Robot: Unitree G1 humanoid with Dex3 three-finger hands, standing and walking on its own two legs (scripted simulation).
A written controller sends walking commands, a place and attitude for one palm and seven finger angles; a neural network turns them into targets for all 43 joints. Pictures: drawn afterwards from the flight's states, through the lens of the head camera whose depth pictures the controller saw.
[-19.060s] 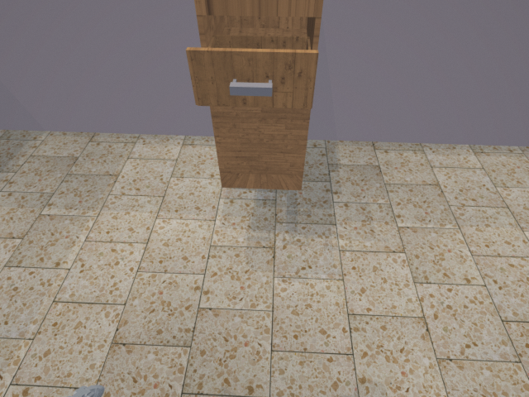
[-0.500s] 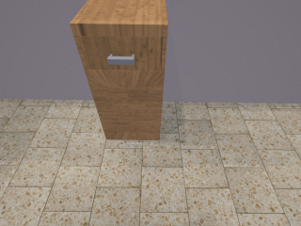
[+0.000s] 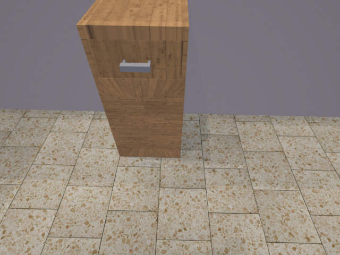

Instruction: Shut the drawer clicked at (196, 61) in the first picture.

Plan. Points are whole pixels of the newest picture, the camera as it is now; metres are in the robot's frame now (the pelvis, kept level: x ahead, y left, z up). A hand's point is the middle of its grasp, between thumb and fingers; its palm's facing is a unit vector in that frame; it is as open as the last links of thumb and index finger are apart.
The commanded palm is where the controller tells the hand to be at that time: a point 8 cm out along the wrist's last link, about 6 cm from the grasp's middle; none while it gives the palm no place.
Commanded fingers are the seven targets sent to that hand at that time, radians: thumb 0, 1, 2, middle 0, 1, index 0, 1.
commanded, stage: look to check the result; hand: left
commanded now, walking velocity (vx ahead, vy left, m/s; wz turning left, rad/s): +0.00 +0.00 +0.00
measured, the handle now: (136, 64) +0.83 +0.20 -0.01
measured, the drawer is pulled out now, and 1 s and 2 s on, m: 0.00 0.00 0.00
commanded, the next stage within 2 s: stand and wait in 0.06 s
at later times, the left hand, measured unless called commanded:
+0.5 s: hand out of the picture +0.00 +0.17 -0.17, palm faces +0.04 -0.97 -0.22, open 7.4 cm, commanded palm none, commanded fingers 0.00 0.90 0.90 -0.20 -0.30 -0.20 -0.30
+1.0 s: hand out of the picture +0.00 +0.18 -0.17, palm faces +0.04 -0.97 -0.23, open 7.4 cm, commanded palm none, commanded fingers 0.00 0.90 0.90 -0.20 -0.30 -0.20 -0.30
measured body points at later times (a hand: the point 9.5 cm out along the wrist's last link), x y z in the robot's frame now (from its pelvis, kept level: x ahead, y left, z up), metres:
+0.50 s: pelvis +0.01 +0.00 +0.00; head +0.02 -0.01 +0.45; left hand -0.01 +0.22 -0.16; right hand +0.00 -0.22 -0.17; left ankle +0.04 +0.12 -0.74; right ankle -0.06 -0.06 -0.74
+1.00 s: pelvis +0.01 -0.01 +0.00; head +0.02 -0.02 +0.45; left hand +0.00 +0.23 -0.15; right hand +0.02 -0.24 -0.16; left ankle +0.04 +0.12 -0.74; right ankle -0.06 -0.06 -0.74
